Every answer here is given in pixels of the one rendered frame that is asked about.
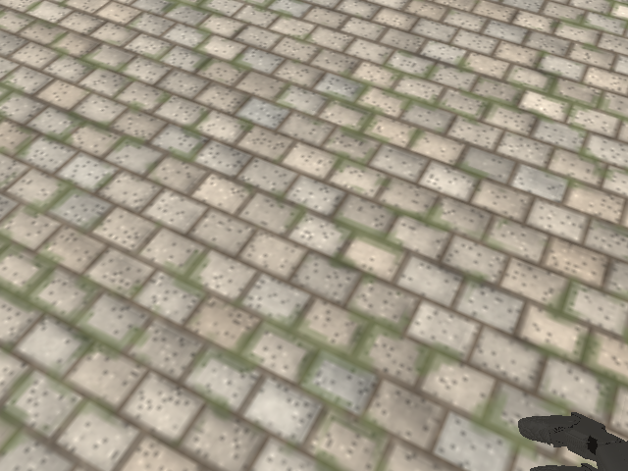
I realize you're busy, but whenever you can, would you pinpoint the right robot hand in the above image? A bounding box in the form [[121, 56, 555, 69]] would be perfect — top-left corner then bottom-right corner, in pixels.
[[518, 412, 628, 471]]

